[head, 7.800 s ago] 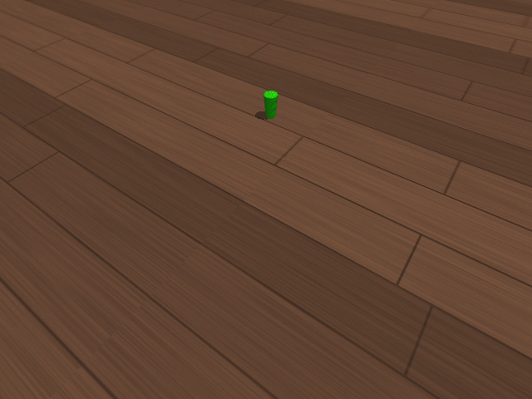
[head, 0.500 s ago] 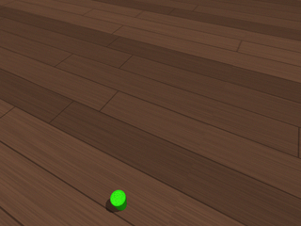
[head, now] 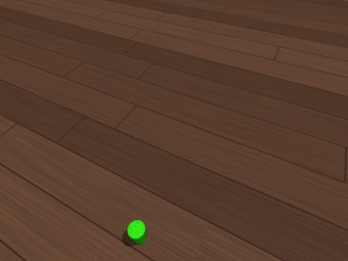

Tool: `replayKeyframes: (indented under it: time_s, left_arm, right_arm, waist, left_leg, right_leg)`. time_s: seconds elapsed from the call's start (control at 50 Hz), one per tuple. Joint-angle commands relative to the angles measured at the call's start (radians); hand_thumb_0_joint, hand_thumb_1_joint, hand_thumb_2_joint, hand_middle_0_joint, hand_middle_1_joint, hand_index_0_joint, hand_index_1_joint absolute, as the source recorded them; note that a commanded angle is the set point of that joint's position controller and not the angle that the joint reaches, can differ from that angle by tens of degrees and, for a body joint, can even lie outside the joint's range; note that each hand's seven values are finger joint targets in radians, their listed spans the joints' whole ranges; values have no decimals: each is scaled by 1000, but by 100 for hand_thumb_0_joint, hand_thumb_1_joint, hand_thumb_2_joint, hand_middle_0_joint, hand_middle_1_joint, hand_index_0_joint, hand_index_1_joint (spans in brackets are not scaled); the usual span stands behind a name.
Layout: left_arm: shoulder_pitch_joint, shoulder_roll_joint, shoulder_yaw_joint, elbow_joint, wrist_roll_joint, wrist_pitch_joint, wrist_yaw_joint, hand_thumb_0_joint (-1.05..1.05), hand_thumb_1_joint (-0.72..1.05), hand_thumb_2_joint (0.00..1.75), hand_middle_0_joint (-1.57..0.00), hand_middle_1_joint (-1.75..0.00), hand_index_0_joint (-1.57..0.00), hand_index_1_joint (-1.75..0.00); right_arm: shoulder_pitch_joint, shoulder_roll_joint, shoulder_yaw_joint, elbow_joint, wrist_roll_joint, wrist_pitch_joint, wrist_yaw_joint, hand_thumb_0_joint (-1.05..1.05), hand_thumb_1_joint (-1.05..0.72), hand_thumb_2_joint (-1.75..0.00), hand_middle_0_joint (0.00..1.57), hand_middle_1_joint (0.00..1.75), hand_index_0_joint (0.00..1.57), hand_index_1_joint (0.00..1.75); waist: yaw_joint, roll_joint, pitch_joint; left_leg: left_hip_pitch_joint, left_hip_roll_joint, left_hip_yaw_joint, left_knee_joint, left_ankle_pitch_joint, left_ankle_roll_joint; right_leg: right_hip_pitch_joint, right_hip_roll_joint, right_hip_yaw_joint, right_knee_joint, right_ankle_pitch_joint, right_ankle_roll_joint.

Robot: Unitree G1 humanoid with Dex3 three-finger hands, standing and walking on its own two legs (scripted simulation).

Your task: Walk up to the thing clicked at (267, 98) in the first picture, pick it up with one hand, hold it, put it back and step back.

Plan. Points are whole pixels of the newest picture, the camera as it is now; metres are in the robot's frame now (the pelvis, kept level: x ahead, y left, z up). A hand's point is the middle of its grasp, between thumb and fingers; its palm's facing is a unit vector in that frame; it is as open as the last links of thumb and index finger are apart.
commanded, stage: stand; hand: left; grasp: from the side
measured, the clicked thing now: (138, 233) +0.36 +0.22 -0.71
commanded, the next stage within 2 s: go down in 0.48 s
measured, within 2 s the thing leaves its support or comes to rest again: neither
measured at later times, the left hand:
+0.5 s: hand out of the picture +0.07 +0.25 -0.16, palm faces -0.03 -0.94 -0.34, open 7.4 cm
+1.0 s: hand out of the picture +0.15 +0.27 -0.18, palm faces +0.05 -0.94 -0.34, open 14.8 cm
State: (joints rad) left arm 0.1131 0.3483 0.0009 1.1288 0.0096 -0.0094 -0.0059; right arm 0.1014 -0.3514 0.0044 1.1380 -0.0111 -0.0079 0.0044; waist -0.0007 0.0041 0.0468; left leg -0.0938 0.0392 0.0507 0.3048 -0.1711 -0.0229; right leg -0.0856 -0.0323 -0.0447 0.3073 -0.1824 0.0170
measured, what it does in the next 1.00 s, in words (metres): stands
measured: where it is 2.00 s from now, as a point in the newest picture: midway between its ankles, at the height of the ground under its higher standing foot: outside the picture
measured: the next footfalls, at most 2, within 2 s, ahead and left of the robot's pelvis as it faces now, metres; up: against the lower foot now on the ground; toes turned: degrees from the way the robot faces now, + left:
none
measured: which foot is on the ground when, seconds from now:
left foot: down 0.00-1.00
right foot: down 0.00-1.00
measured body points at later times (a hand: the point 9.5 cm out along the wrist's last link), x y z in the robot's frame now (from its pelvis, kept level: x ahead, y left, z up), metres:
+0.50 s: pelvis +0.00 +0.00 +0.00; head +0.01 +0.00 +0.45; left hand +0.08 +0.30 -0.13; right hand +0.08 -0.30 -0.13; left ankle +0.00 +0.13 -0.75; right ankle -0.01 -0.13 -0.75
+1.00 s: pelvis -0.01 +0.01 -0.03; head +0.05 +0.02 +0.41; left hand +0.15 +0.32 -0.15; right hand +0.08 -0.25 -0.15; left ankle +0.00 +0.13 -0.75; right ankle -0.01 -0.13 -0.75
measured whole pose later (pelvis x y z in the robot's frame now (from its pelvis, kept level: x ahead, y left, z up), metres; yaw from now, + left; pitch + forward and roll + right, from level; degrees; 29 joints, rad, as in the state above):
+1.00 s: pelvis -0.01 +0.01 -0.03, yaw +0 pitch +9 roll -1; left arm 0.03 0.34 0.22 0.90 0.07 0.07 -0.05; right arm 0.27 -0.24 -0.02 0.70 0.02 -0.06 -0.02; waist -0.04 0.00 -0.02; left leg -0.53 0.05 0.04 0.73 -0.34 -0.01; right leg -0.51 -0.04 -0.04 0.70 -0.34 0.02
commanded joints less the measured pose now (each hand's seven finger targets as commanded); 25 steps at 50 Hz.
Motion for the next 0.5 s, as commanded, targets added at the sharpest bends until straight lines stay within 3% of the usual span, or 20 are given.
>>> replayKeyframes:
  time_s: [0.0,0.48]
  left_arm:
    - [-40,219,36,-63,2,-21,16,0,90,90,-20,-30,-20,-30]
    - [-29,219,38,-64,2,-21,15,0,90,90,-20,-30,-20,-30]
  right_arm:
    - [-41,-211,-44,-56,-2,-19,-11,0,-90,-90,20,30,20,30]
    - [-37,-213,-43,-60,-1,-19,-11,0,-90,-90,20,30,20,30]
  waist:
    - [-2,-6,-78]
    - [1,-4,-80]
  left_leg:
    - [15,112,-93,-37,149,30]
    - [29,112,-93,-39,143,35]
  right_leg:
    - [-4,-117,88,-49,156,-28]
    - [-1,-121,93,-52,156,-31]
